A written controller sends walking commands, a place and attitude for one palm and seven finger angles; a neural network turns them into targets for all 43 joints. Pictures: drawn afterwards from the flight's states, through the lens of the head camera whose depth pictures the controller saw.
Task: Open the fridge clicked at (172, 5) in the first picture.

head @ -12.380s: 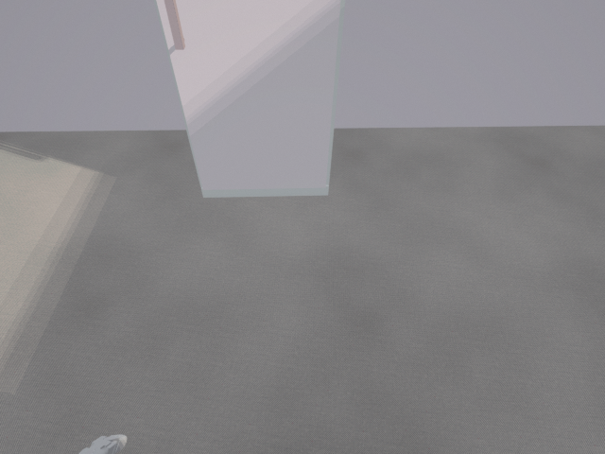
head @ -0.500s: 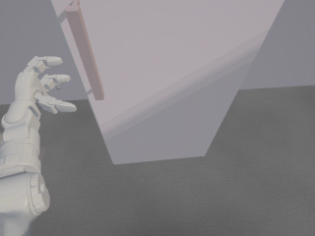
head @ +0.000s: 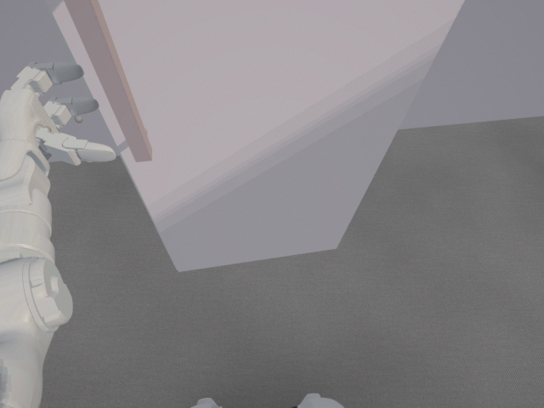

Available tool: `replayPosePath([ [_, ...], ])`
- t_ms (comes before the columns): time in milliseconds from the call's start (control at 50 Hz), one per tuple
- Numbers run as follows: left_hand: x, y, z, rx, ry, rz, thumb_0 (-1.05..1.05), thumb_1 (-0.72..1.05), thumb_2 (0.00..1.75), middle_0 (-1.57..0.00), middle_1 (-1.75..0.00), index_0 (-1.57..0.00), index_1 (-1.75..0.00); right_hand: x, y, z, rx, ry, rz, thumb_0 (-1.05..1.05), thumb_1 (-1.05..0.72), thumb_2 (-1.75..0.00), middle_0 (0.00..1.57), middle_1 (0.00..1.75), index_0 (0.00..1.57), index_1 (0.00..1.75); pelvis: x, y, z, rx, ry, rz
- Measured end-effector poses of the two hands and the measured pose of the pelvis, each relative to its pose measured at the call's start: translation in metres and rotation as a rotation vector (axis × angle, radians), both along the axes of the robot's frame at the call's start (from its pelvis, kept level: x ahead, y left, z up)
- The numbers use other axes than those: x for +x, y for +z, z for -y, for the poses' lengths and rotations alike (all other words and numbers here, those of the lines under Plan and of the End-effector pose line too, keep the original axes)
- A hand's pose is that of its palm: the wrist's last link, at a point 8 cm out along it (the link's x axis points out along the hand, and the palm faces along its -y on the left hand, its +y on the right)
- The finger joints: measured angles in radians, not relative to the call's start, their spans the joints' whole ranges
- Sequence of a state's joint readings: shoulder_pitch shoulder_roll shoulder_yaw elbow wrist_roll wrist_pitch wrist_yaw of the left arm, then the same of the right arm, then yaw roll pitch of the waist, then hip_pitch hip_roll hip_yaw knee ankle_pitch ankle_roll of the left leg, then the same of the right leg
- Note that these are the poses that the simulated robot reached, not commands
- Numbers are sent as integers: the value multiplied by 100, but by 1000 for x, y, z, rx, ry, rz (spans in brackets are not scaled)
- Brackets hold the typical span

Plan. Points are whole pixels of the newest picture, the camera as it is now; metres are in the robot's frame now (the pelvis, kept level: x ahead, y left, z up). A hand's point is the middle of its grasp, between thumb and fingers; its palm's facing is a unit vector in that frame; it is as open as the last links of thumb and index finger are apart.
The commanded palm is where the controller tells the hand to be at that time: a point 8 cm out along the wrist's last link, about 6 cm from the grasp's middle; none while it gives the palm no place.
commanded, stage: move the hooked fingers beside the handle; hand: left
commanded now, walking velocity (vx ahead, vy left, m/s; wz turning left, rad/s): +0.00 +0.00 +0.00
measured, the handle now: (118, 79) +0.55 +0.19 +0.15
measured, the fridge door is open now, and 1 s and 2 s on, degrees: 0 0 0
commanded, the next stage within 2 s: feel for the door with the fingertips in 0.60 s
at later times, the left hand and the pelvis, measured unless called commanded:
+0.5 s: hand (77, 126) +0.48 +0.24 +0.13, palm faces +0.08 -1.00 +0.00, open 14.0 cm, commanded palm +0.45 +0.29 +0.13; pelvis +0.01 +0.00 +0.00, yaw +0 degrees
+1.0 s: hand (100, 123) +0.48 +0.21 +0.14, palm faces +0.08 -1.00 +0.02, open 14.0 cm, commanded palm +0.46 +0.26 +0.13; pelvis +0.00 +0.00 +0.00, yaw +1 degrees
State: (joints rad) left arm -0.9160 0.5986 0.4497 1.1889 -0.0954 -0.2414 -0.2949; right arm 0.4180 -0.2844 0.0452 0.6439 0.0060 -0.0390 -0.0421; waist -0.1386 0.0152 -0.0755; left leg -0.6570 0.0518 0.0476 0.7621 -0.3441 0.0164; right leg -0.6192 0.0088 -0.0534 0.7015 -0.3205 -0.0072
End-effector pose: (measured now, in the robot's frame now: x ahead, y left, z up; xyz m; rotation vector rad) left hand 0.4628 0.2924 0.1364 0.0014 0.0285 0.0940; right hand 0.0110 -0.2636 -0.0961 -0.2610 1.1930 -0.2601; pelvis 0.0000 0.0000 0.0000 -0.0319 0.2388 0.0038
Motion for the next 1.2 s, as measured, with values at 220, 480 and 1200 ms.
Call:
replayPosePath([
  [220, 2, -5, -7, 8, 13, -1, -1, -50, 30, -30, -120, -30, -120, -2, 0, -2, 4, -21, -31, 1, -90, -90, 21, 30, 21, 30, 7, 0, -1, -5, -1, -3],
  [480, -6, -4, -4, -1, -12, 6, -1, -50, 30, -30, -120, -30, -120, 26, -1, -4, 12, 11, 17, 1, -90, -90, 21, 30, 21, 30, 13, 1, -3, -6, 4, 7],
  [1200, 6, -2, 38, -1, 30, 28, -1, -50, 30, -30, -120, -30, -120, 0, -4, 2, 21, -18, 9, 1, -90, -90, 20, 30, 21, 30, 1, -1, 5, 3, -3, 8],
])
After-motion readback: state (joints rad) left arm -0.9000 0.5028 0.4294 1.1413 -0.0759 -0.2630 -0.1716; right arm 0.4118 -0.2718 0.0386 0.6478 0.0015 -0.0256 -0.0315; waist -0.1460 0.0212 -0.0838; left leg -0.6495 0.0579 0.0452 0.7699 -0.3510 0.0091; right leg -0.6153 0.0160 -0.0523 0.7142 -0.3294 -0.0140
